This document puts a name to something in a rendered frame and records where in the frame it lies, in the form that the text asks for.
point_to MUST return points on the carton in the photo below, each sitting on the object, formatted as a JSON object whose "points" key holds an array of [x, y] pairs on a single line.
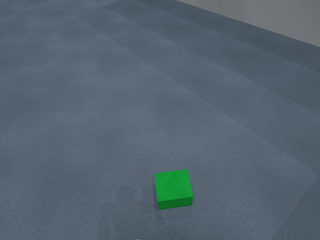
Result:
{"points": [[173, 189]]}

